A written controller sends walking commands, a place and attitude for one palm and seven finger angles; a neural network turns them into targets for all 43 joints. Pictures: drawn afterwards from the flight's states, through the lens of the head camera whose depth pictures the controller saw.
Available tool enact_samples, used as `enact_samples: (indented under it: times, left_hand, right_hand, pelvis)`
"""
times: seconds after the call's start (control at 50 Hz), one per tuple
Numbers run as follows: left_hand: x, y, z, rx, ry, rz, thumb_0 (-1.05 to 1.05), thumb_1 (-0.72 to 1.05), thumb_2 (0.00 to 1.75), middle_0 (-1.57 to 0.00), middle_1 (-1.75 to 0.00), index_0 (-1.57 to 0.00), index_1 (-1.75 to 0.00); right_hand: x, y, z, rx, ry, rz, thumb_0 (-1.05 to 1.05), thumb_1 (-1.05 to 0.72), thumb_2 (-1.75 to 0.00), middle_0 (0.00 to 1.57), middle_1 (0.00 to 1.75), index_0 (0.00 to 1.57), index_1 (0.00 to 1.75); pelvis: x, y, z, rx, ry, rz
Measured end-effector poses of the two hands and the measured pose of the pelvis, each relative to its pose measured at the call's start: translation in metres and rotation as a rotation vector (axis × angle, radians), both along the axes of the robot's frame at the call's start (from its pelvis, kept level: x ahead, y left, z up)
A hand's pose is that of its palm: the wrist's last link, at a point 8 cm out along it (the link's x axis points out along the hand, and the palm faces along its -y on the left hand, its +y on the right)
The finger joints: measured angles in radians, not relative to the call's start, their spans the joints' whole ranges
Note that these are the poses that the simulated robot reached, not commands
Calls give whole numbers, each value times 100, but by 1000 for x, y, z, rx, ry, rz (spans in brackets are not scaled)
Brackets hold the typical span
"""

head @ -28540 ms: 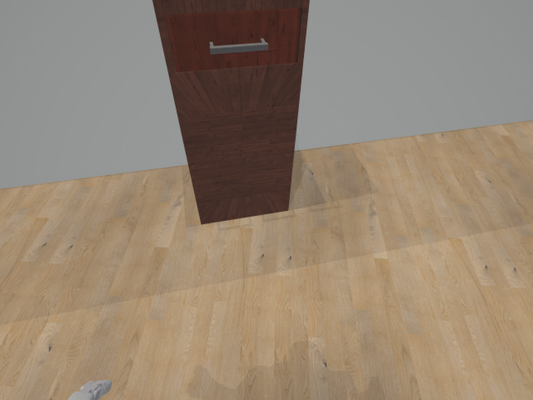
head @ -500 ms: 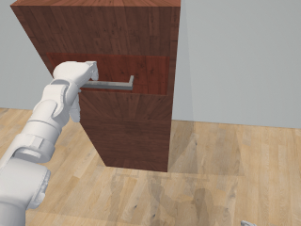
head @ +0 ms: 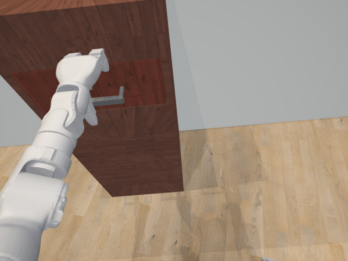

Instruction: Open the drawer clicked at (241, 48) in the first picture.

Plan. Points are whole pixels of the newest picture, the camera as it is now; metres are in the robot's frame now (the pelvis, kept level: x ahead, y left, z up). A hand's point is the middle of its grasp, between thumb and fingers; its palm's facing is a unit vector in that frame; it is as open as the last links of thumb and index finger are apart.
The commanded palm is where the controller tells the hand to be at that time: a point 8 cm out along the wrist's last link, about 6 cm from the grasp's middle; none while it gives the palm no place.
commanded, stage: move the hooked fingers above the handle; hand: left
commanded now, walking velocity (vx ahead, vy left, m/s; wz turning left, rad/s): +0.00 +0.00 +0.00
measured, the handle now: (93, 97) +0.53 +0.22 +0.07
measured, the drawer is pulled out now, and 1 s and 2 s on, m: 0.00 0.00 0.00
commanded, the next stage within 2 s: lower the fingers behind the handle in 0.62 s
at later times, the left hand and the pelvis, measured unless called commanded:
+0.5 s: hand (100, 82) +0.49 +0.17 +0.15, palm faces +0.18 -0.05 -0.98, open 13.8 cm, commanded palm +0.45 +0.26 +0.19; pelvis +0.01 +0.01 -0.01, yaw +3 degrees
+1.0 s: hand (65, 119) +0.42 +0.26 +0.10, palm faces -0.09 +0.03 -1.00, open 14.0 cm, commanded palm +0.44 +0.26 +0.16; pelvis +0.00 -0.01 -0.01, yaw +6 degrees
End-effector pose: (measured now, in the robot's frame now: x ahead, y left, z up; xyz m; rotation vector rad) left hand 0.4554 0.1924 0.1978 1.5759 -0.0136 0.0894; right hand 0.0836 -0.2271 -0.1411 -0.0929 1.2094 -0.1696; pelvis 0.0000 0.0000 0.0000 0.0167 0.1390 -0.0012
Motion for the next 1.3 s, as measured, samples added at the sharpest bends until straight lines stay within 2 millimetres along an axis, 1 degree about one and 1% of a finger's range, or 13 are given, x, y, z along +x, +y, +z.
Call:
enact_samples:
  times: [0.1, 0.16, 0.22, 0.36, 0.44, 0.58, 0.72, 0.84, 0.9, 0.98, 1.08, 1.18, 1.3]
  left_hand:
    - [-20, 64, -17, 30, 141, 180, 1, -49, 31, -36, -122, -33, -122]
    - [-37, 84, -30, 39, 221, 169, 0, -49, 31, -34, -121, -32, -121]
    - [-46, 72, -37, 36, 244, 28, 0, -49, 31, -33, -121, -32, -121]
    - [-28, -5, -22, -44, 37, -315, 0, -49, 30, -33, -120, -33, -120]
    - [1, -12, -3, -75, -92, -257, 0, -49, 30, -39, -125, -32, -120]
    - [5, -24, 7, 0, -97, -157, 0, -49, 31, -52, -133, -34, -125]
    - [3, 2, 4, 15, 34, 43, 1, -49, 30, -40, -124, -36, -128]
    - [-24, 68, -30, 17, 217, 156, 1, -49, 31, -34, -121, -34, -124]
    - [-40, 83, -44, 20, 241, 95, 0, -49, 31, -33, -121, -32, -122]
    - [-48, 74, -43, 26, 174, -63, 0, -49, 31, -33, -120, -29, -120]
    - [-30, 43, -44, -28, 70, -170, 0, -49, 30, -33, -120, -30, -120]
    - [0, 30, -48, -48, 2, -107, 0, -49, 30, -34, -122, -31, -120]
    - [4, 27, -46, -11, -5, -24, 0, -49, 31, -41, -128, -37, -127]
  right_hand:
    - [10, -18, 11, -54, -62, 8, 1, -90, -90, 21, 30, 20, 30]
    - [15, -34, 20, -116, -73, 49, 1, -90, -90, 21, 30, 20, 30]
    - [20, -49, 27, -184, -60, 106, 1, -90, -90, 20, 30, 20, 30]
    - [33, -55, 31, -224, -76, 128, 1, -91, -90, 20, 30, 20, 30]
    - [30, -40, 25, -164, -80, 84, 0, -91, -90, 20, 30, 20, 30]
    - [18, -1, 3, -25, -12, 65, 0, -91, -90, 20, 30, 20, 30]
    - [23, 10, 7, 11, -78, 22, 1, -90, -90, 21, 30, 20, 30]
    - [22, -20, 19, -82, -112, 38, 0, -90, -90, 21, 30, 20, 30]
    - [18, -41, 25, -155, -82, 74, 0, -90, -90, 21, 30, 20, 30]
    - [13, -61, 28, -233, -15, 119, 0, -90, -90, 20, 30, 20, 30]
    - [10, -65, 25, -236, 21, 116, 1, -91, -90, 20, 30, 20, 30]
    - [5, -47, 15, -164, 17, 73, 0, -91, -90, 20, 30, 20, 30]
    - [-3, -14, -3, -43, 43, 52, 0, -91, -90, 20, 30, 20, 30]
  pelvis:
    - [-1, -6, 0, -2, -2, 19]
    - [-1, -8, 0, -7, -4, 55]
    - [-1, -7, -2, -14, -9, 96]
    - [3, 2, -6, -22, 14, 111]
    - [7, 5, -7, -18, 41, 70]
    - [6, 7, -3, -11, 31, 29]
    - [-1, 2, 0, -2, 1, 9]
    - [-2, -6, -1, -4, 2, 32]
    - [-2, -8, -3, -10, 4, 64]
    - [0, -6, -6, -21, 17, 104]
    - [2, 0, -10, -27, 45, 110]
    - [7, 5, -13, -24, 84, 75]
    - [12, 7, -12, -21, 88, 47]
